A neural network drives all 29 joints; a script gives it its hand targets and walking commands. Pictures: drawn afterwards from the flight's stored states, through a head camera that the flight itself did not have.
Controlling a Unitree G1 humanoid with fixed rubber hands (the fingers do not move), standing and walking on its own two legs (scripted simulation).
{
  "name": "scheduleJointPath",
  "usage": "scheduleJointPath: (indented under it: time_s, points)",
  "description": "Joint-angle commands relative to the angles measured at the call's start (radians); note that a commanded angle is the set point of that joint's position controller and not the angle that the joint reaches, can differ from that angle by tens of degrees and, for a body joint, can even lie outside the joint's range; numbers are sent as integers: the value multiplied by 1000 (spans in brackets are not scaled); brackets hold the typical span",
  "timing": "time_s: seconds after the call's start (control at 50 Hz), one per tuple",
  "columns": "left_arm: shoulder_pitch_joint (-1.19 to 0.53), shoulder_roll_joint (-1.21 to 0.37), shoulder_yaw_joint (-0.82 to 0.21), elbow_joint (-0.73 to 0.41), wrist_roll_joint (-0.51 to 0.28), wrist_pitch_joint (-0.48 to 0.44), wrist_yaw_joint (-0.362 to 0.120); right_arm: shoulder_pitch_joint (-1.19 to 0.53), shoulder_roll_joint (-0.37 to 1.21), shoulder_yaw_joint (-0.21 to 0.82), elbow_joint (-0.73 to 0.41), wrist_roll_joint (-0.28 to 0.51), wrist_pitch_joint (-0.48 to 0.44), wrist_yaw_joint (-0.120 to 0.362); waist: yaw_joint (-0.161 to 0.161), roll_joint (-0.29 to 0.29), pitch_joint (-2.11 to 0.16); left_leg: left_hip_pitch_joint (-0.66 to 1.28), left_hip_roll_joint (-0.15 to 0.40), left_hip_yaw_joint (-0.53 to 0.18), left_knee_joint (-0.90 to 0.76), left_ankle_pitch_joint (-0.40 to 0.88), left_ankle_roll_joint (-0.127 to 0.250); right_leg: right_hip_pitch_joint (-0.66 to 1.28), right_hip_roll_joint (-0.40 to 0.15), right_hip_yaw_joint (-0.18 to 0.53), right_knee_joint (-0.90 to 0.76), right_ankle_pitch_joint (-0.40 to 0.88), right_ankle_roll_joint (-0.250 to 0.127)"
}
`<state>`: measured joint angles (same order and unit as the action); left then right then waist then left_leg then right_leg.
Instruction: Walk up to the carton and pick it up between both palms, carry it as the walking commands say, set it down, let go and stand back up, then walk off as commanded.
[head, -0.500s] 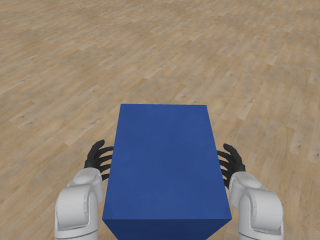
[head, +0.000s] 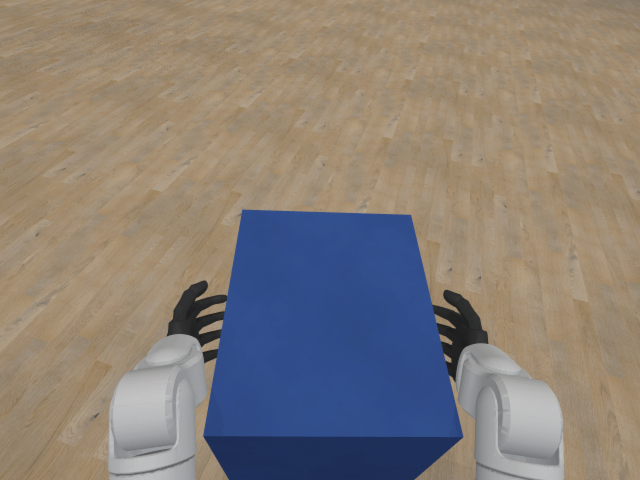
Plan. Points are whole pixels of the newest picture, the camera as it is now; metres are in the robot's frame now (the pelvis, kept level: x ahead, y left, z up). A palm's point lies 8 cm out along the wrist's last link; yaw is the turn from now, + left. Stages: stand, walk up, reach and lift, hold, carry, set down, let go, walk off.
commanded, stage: carry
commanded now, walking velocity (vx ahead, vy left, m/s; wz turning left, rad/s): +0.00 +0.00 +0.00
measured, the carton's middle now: (324, 349) +0.31 +0.00 +0.02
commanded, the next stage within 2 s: none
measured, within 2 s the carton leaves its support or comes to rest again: neither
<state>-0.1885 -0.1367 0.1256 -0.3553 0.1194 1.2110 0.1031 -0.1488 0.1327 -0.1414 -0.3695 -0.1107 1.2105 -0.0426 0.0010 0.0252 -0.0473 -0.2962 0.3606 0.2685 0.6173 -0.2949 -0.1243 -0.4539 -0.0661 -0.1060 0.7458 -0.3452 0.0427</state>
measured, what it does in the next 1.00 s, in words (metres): steps to the right: right foot, then left foot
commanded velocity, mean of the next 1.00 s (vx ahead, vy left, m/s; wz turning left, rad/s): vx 0.00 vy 0.00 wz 0.00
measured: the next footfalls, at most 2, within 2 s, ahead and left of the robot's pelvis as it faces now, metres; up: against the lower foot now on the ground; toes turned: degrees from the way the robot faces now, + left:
right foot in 0.04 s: +0.03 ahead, -0.20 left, +0.00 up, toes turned +0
left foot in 0.40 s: +0.02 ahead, +0.01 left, +0.00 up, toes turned +6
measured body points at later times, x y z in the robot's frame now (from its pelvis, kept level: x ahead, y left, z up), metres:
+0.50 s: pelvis -0.03 -0.10 +0.00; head -0.06 -0.09 +0.45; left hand +0.25 +0.05 +0.09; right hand +0.24 -0.27 +0.09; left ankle -0.02 +0.00 -0.73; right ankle +0.04 -0.18 -0.73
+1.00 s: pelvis -0.04 -0.10 +0.00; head -0.06 -0.10 +0.45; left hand +0.25 +0.04 +0.09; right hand +0.22 -0.27 +0.08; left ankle -0.02 +0.00 -0.73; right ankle +0.04 -0.18 -0.73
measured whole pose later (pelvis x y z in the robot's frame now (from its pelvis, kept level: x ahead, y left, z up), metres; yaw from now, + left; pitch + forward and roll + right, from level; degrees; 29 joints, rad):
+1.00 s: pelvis -0.04 -0.10 +0.00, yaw -3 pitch +3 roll +0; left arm -0.16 -0.13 0.13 -0.29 0.14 1.19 0.07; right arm -0.14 0.13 -0.12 -0.32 -0.12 1.21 -0.05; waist -0.01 0.00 -0.13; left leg -0.31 0.05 0.15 0.53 -0.26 0.02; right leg -0.39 0.01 -0.13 0.46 -0.12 -0.08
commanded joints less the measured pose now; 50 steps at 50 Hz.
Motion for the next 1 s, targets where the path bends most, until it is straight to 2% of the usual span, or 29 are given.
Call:
scheduleJointPath:
  time_s: [0.0, 0.02, 0.04, 0.06, 0.08, 0.1, 0.12, 0.16, 0.22, 0.28, 0.32, 0.34, 0.36, 0.38, 0.4, 0.42, 0.46, 0.52, 0.58, 0.64, 0.76, 0.98]
  points:
    - [-375, -886, -741, 15, -407, 19, -261, -425, 809, 686, -22, 396, 10, 243, -4, 198, -240, 86, 33, -9, 52, 326, 50, 226, 74, -74, -305, 123, -9]
    - [-361, -893, -734, 17, -401, 15, -264, -425, 808, 699, -23, 397, 6, 243, 12, 21, -258, -45, -15, -6, 228, 113, 25, 361, -13, 13, -376, 242, -8]
    - [-321, -873, -715, 36, -380, 13, -265, -413, 800, 713, -19, 389, 3, 241, 2, -319, -262, -313, -154, -9, 446, -451, -39, 458, -304, 386, -332, 850, -90]
    - [-335, -878, -709, 3, -396, 8, -263, -444, 801, 738, -40, 411, -1, 240, -12, -379, -323, -301, -162, -137, 545, -485, -27, 448, -313, 328, -218, 1244, -178]
    - [-337, -885, -694, 9, -385, 2, -263, -475, 833, 752, -52, 422, -4, 237, -5, -344, -378, -326, -172, -169, 570, -460, -15, 497, -281, 263, -201, 1198, -211]
    - [-328, -897, -687, 6, -383, -11, -265, -512, 854, 769, -78, 442, -9, 238, 0, -330, -358, -346, -171, -176, 580, -415, -3, 453, -260, 259, -244, 971, -199]
    - [-326, -922, -676, 7, -381, -20, -268, -553, 870, 781, -99, 462, -13, 241, 3, -290, -343, -349, -168, -193, 588, -339, 12, 420, -219, 238, -266, 743, -182]
    - [-331, -943, -668, -5, -370, -36, -270, -584, 885, 803, -131, 489, -23, 245, -1, -231, -338, -310, -179, -187, 561, -230, 35, 351, -200, 195, -299, 544, -181]
    - [-313, -931, -675, -1, -360, -42, -266, -526, 865, 799, -116, 473, -24, 241, -4, -156, -349, -253, -212, -188, 432, -208, 72, 320, -227, 258, -360, 377, -202]
    - [-308, -910, -697, 0, -360, -32, -268, -454, 846, 783, -70, 446, -15, 242, 3, -136, -339, -148, -260, -185, 234, -207, 102, 279, -236, 302, -410, 260, -207]
    - [-318, -900, -713, 14, -366, -22, -275, -423, 835, 768, -31, 424, -9, 244, 2, -135, -311, -56, -294, -169, 65, -166, 115, 237, -218, 298, -428, 212, -187]
    - [-327, -894, -720, 24, -371, -16, -279, -409, 833, 761, -10, 412, -8, 244, -7, -117, -292, 12, -298, -158, -73, -75, 119, 209, -199, 282, -424, 180, -166]
    - [-330, -889, -727, 33, -378, -12, -283, -402, 830, 755, 3, 404, -8, 244, -10, -99, -276, 101, -276, -171, -202, 32, 123, 160, -178, 267, -424, 141, -135]
    - [-332, -886, -732, 44, -383, -9, -286, -411, 824, 747, 4, 398, -7, 243, 1, -74, -265, 168, -223, -230, -236, 49, 131, 103, -153, 261, -411, 101, -95]
    - [-353, -883, -740, 42, -391, -6, -287, -421, 820, 735, 24, 394, -10, 246, 3, 31, -237, 119, -145, -325, -230, -31, 154, 73, -82, 204, -389, 109, -47]
    - [-392, -881, -749, 27, -397, -2, -290, -433, 823, 723, 33, 390, -12, 247, 3, 71, -206, 8, -111, -348, -272, -106, 163, 130, -57, 158, -339, 121, -46]
    - [-433, -881, -755, 19, -414, 5, -292, -447, 828, 713, 45, 389, -9, 245, 2, 49, -168, -89, -127, -303, -295, -147, 145, 200, -56, 150, -327, 154, -53]
    - [-419, -870, -747, 38, -415, 17, -295, -446, 820, 712, 40, 383, -4, 235, -9, -9, -177, -38, -187, -239, -220, -67, 124, 167, -90, 197, -390, 97, -65]
    - [-406, -868, -735, 60, -411, 22, -298, -452, 819, 716, 38, 379, 3, 229, -10, -55, -185, -3, -215, -223, -175, -59, 124, 132, -113, 234, -459, -17, -70]
    - [-407, -877, -726, 62, -409, 21, -297, -477, 826, 730, 21, 391, 6, 228, -10, -75, -189, -2, -226, -217, -161, -59, 124, 130, -121, 241, -488, -67, -73]
    - [-389, -882, -708, 53, -390, 13, -288, -492, 834, 748, -7, 410, 4, 232, -9, -65, -220, -4, -229, -224, -162, -49, 129, 161, -114, 221, -473, -38, -78]
    - [-390, -878, -707, 50, -384, -3, -288, -471, 838, 733, 6, 391, -10, 230, -6, -30, -240, -2, -207, -259, -185, -11, 141, 171, -86, 187, -396, 108, -85]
